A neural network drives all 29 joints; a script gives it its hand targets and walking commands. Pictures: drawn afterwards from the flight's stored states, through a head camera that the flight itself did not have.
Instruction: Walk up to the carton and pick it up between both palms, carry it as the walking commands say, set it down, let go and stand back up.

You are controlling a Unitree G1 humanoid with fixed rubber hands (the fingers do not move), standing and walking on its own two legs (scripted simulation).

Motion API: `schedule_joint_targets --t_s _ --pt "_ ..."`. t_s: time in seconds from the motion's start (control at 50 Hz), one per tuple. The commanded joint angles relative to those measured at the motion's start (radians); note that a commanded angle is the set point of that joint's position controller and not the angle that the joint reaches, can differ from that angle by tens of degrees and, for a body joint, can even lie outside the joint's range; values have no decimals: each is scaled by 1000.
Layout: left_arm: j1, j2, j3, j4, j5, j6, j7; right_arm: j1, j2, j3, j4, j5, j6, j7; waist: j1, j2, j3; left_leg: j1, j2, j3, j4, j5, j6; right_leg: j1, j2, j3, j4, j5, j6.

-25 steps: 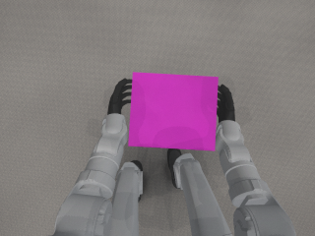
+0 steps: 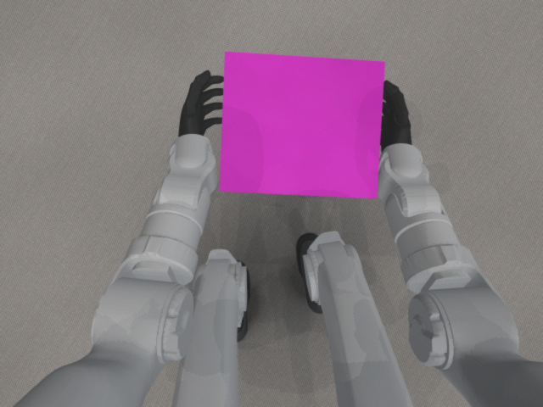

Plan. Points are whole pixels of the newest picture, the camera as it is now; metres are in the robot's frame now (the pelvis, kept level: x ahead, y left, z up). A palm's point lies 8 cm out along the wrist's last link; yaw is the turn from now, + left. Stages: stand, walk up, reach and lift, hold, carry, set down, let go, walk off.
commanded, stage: set down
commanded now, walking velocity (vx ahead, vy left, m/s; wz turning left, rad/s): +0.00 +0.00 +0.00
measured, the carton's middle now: (290, 142) +0.45 -0.05 -0.22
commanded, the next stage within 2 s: none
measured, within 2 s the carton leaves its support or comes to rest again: neither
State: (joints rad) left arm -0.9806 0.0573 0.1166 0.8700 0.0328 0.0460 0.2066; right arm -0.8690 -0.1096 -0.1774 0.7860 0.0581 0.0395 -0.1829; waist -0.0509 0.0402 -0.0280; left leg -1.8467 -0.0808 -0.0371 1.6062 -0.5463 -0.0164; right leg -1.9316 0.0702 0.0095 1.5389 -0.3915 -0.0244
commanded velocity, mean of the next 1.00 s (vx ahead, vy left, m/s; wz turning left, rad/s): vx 0.00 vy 0.00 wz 0.00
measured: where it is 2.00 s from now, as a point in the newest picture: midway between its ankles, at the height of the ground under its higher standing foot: (275, 300)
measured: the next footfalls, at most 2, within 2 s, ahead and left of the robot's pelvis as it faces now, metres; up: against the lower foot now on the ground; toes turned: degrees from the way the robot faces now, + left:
none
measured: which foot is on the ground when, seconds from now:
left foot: down 0.00-1.00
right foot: down 0.00-1.00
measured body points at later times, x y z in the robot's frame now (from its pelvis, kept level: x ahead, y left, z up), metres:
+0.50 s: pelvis -0.03 +0.01 -0.09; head +0.31 -0.04 +0.19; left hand +0.50 +0.08 -0.25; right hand +0.45 -0.20 -0.26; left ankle +0.07 +0.13 -0.51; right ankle +0.12 -0.09 -0.51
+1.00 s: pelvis -0.05 +0.01 -0.13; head +0.32 -0.03 +0.11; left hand +0.52 +0.08 -0.30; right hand +0.48 -0.20 -0.31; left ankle +0.07 +0.13 -0.51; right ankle +0.12 -0.09 -0.51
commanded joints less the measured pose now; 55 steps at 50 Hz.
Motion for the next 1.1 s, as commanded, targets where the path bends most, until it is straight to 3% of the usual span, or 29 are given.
schedule_joint_targets --t_s 0.0,0.04,0.06,0.12,0.14,0.18,0.2,0.22,0.24,0.26,0.28,0.32,0.34,0.36,0.42,0.44,0.48,0.52,0.58,0.6,0.62,0.64,0.68,0.72,0.9,0.92,0.96,1.0,1.08 --pt "-590 -763 -374 -229 -114 -54 -115 -637 759 364 -242 79 -21 119 -65 -52 -1210 244 -139 10 7 340 9 912 74 61 54 516 56" --pt "-528 -701 -320 -222 -95 -56 -125 -600 713 324 -275 69 -21 119 -80 -39 -1195 166 -133 29 46 375 1 961 68 99 62 641 56" --pt "-557 -771 -337 -174 -92 -50 -143 -677 803 365 -286 88 -23 138 -37 -62 -1167 133 -141 5 25 322 19 947 70 96 75 586 55" --pt "-605 -803 -295 -64 -84 -28 -162 -744 731 350 -172 52 -7 143 -69 -51 -996 49 -133 8 66 218 23 788 64 98 83 412 59" --pt "-644 -763 -248 -115 -72 -35 -161 -803 714 339 -241 63 -7 145 -29 -42 -1034 1 -135 40 90 207 15 851 58 118 81 427 57" --pt "-700 -788 -273 -64 -83 -22 -182 -837 739 333 -199 54 5 147 -70 -49 -984 -38 -133 21 105 141 27 806 63 115 109 334 58" --pt "-710 -750 -243 -101 -62 -20 -176 -869 768 344 -244 62 9 150 -11 -63 -1064 -7 -133 38 118 162 22 826 58 112 119 313 65" --pt "-812 -741 -252 -140 -85 -14 -176 -914 749 331 -209 51 32 153 -54 -76 -1065 53 -137 27 116 141 33 769 60 72 132 281 69" --pt "-795 -748 -267 -123 -82 -7 -178 -901 728 308 -168 54 38 147 -42 22 -1000 14 -139 51 126 103 20 725 61 83 141 219 54" --pt "-791 -726 -235 -67 -69 2 -183 -936 750 299 -131 42 48 158 -53 -67 -983 6 -148 28 128 78 39 687 65 49 158 170 61" --pt "-850 -747 -237 -133 -81 11 -187 -915 744 307 -166 43 53 153 -65 -37 -1004 -12 -136 57 155 85 19 762 63 88 149 191 50" --pt "-855 -746 -254 -123 -113 11 -177 -1003 712 351 -217 60 50 150 -69 -99 -1178 84 -133 39 185 117 25 820 54 62 183 189 65" --pt "-950 -778 -331 -215 -139 21 -182 -1014 755 370 -262 82 65 153 -83 -28 -1256 152 -132 48 186 134 15 809 53 49 213 235 60" --pt "-912 -802 -320 -164 -156 33 -178 -1006 722 352 -224 74 67 146 -122 -47 -1236 132 -139 43 196 132 21 804 55 34 219 236 60" --pt "-998 -794 -361 -219 -176 55 -173 -1155 718 384 -325 117 65 159 -78 -27 -1361 248 -128 38 227 169 19 760 48 15 271 224 56" --pt "-960 -767 -329 -155 -140 69 -175 -1123 719 348 -250 117 83 165 -91 13 -1294 216 -123 52 226 139 16 709 46 3 281 218 55" --pt "-1020 -776 -312 -178 -168 80 -174 -1185 703 354 -267 106 87 165 -108 -43 -1402 281 -124 43 248 134 16 785 35 1 290 192 58" --pt "-1038 -825 -362 -198 -211 101 -175 -1279 698 384 -381 144 90 168 -128 -44 -1419 274 -124 24 260 155 29 736 38 -12 327 218 60" --pt "-1143 -821 -438 -359 -255 100 -155 -1267 696 427 -401 205 107 173 -107 -19 -1778 476 -119 57 309 274 -1 917 34 -29 371 351 59" --pt "-1130 -801 -441 -372 -259 111 -149 -1315 709 441 -455 228 108 172 -64 11 -1818 509 -122 70 319 311 -5 911 35 -28 391 379 60" --pt "-1142 -769 -441 -363 -263 117 -143 -1318 666 440 -449 225 111 166 -117 -52 -1904 547 -111 64 337 289 -1 991 32 -32 394 384 64" --pt "-1157 -721 -408 -374 -255 124 -139 -1328 625 431 -432 223 121 164 -51 -23 -1859 496 -116 94 344 266 -7 973 23 -12 402 334 48" --pt "-1175 -748 -448 -401 -283 131 -148 -1338 696 430 -460 237 130 170 -86 -36 -1805 499 -107 72 352 341 -3 1007 29 -24 434 480 61" --pt "-1237 -770 -431 -387 -288 122 -159 -1334 684 414 -382 209 140 180 -121 -67 -1684 378 -109 69 364 262 10 948 20 2 426 422 59" --pt "-1144 -852 -280 -63 -149 156 -260 -1359 727 321 -147 104 153 273 -77 -19 -1176 173 -104 59 348 72 34 649 17 -26 410 127 34" --pt "-1102 -873 -269 19 -129 160 -272 -1243 781 279 -23 76 168 288 -126 -35 -1082 129 -90 53 338 26 40 582 25 -37 409 89 29" --pt "-1031 -898 -217 56 -81 173 -298 -1253 807 261 -34 50 168 310 -81 -1 -1014 103 -103 62 332 49 36 552 22 -41 416 105 25" --pt "-1105 -898 -240 -32 -94 160 -303 -1318 769 275 -124 74 150 326 -95 37 -1133 164 -100 54 362 121 30 580 18 -53 443 176 33" --pt "-1219 -865 -314 -186 -165 120 -285 -1362 794 366 -240 130 132 311 -86 -33 -1423 219 -90 60 412 244 24 754 12 -25 476 363 39"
